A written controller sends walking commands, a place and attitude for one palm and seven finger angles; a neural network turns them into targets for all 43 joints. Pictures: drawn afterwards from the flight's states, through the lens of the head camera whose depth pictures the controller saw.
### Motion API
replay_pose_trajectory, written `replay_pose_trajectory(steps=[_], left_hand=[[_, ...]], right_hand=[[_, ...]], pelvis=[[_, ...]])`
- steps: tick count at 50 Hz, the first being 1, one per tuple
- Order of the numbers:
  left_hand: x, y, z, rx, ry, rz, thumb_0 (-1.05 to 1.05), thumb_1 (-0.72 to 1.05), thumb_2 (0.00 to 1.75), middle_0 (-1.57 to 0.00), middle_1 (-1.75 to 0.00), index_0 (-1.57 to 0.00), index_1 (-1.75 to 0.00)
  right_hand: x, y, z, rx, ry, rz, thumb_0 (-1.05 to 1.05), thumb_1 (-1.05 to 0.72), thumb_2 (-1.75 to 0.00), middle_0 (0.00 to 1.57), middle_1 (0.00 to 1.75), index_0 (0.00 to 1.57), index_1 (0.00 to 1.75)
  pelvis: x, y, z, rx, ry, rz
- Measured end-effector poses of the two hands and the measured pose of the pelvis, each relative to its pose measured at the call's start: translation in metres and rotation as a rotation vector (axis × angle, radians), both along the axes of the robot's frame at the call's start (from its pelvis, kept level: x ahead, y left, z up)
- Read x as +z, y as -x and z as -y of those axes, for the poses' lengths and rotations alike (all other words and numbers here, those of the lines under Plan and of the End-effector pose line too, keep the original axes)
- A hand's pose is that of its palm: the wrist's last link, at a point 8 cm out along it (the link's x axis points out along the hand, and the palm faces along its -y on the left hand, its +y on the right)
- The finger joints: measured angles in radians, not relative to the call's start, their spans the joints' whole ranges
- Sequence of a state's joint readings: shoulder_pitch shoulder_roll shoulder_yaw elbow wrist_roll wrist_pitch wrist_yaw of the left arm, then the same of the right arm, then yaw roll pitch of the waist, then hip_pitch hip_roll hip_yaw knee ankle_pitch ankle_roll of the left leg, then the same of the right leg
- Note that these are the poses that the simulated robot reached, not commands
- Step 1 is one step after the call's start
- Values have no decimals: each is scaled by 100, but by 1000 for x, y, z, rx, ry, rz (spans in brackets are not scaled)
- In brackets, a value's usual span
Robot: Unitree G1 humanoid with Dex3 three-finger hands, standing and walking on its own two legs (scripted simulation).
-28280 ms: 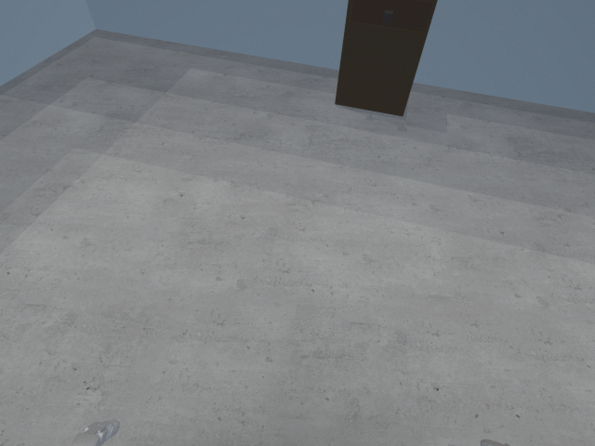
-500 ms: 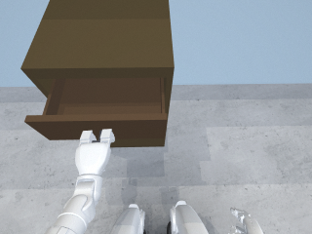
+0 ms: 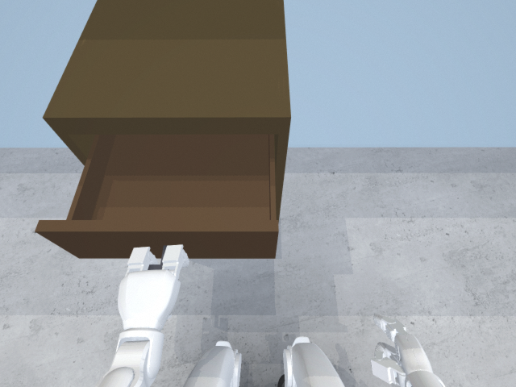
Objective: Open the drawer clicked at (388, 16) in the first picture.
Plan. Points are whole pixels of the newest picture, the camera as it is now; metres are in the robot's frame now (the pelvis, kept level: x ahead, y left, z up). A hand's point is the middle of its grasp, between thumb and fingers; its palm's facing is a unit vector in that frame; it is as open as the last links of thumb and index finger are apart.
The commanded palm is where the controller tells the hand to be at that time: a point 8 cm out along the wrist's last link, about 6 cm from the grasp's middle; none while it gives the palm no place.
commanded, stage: pull the drawer open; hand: left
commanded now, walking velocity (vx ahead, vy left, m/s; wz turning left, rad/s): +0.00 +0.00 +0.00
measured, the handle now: (164, 268) +0.31 +0.18 -0.08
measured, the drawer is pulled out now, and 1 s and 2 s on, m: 0.20 0.29 0.30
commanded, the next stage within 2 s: open the thumb to release the handle in 1.24 s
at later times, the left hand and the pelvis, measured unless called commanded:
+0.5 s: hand (158, 331) +0.21 +0.17 -0.09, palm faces -0.11 -0.13 -0.99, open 7.9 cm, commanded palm +0.18 +0.18 -0.04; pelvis +0.00 -0.01 -0.01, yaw +0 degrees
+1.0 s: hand (153, 367) +0.16 +0.17 -0.09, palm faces -0.15 -0.14 -0.98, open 7.9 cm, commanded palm +0.13 +0.18 -0.04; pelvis -0.01 -0.02 -0.02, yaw +1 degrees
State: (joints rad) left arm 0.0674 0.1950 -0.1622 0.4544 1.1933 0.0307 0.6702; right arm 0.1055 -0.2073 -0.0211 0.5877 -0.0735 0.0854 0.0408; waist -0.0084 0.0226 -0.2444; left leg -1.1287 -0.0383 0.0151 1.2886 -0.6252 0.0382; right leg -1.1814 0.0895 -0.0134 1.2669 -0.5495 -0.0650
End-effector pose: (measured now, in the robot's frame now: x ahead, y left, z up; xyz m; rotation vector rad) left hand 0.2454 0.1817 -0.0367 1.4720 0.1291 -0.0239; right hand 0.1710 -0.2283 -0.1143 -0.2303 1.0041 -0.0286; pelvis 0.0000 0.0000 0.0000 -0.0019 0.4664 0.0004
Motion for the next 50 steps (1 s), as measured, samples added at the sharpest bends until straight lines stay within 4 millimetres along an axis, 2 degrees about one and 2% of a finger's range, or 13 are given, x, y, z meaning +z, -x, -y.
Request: replay_pose_trajectory(steps=[16,50], left_hand=[[1,32,1,8,23,-14,7,45,60,-26,-135,-29,-135],[3,96,3,18,36,-56,8,46,58,-26,-135,-30,-135]], right_hand=[[1,-12,-2,34,-9,58,1,-90,-90,20,30,20,30],[-11,-23,-3,109,-39,162,1,-90,-90,20,30,20,30]], pelvis=[[-5,0,5,-5,-8,3],[-23,15,19,0,-34,6]])
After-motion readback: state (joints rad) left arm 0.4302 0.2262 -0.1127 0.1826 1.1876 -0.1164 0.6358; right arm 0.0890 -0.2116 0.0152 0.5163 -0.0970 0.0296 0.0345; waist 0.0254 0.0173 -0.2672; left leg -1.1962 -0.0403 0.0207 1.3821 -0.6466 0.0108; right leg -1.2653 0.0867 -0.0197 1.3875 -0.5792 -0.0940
